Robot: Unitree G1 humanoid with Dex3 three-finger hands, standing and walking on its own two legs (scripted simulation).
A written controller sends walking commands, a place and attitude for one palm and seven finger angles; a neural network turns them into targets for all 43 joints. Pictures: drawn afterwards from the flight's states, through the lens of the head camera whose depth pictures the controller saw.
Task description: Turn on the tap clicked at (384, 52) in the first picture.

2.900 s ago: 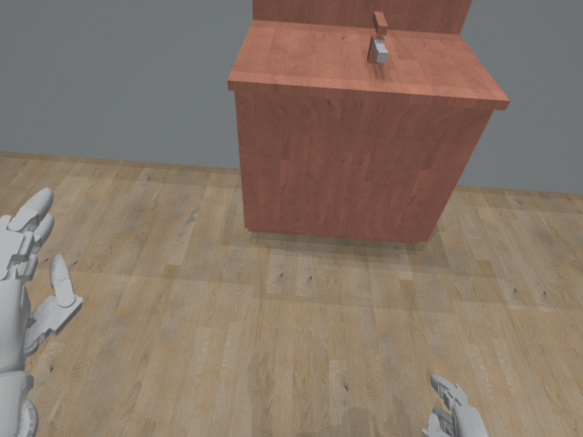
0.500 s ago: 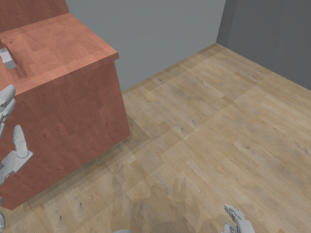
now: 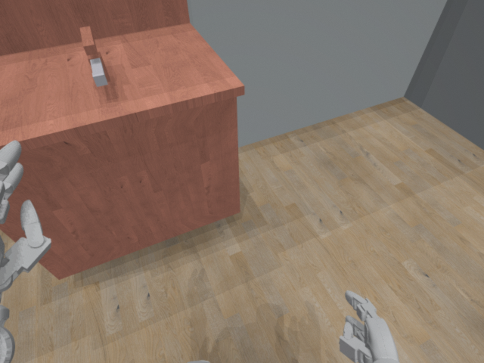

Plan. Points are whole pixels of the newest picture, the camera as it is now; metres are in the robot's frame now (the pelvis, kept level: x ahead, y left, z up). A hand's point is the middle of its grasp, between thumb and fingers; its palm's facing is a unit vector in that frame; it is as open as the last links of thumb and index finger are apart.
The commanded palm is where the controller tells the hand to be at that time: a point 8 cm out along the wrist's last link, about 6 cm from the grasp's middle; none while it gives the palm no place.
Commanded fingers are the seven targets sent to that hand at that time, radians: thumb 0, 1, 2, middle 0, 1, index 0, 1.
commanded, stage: take the last steps up to it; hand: left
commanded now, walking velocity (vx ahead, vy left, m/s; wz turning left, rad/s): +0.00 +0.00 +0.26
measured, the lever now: (100, 78) +0.73 +0.44 +0.09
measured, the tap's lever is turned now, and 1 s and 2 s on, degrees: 0 0 0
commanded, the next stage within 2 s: none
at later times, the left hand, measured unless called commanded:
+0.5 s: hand (1, 289) +0.15 +0.26 +0.19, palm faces +0.53 -0.77 -0.36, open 7.5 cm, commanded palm +0.09 +0.29 +0.19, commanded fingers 0.00 0.90 0.90 -0.20 -0.30 -0.20 -0.30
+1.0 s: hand (41, 222) +0.23 +0.27 +0.18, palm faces +0.52 -0.77 -0.36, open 7.5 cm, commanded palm +0.16 +0.30 +0.19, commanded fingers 0.00 0.90 0.90 -0.20 -0.30 -0.20 -0.30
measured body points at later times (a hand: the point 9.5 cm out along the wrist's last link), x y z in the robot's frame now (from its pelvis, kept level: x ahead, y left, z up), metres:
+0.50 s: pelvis -0.03 +0.00 +0.01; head -0.05 +0.00 +0.46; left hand +0.11 +0.30 +0.21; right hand +0.13 -0.21 -0.08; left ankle -0.05 +0.12 -0.73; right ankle +0.00 -0.12 -0.68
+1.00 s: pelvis +0.04 +0.00 +0.00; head +0.04 +0.01 +0.45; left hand +0.20 +0.31 +0.20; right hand +0.23 -0.24 -0.07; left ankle +0.05 +0.12 -0.73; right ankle +0.01 -0.11 -0.68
